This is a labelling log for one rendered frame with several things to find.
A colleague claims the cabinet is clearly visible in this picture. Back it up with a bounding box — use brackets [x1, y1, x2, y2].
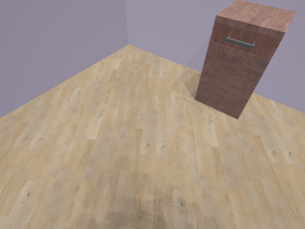
[194, 0, 296, 119]

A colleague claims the handle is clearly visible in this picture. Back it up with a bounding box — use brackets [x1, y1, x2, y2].
[225, 36, 255, 49]

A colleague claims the drawer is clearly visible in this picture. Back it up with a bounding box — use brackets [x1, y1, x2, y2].
[213, 21, 278, 58]

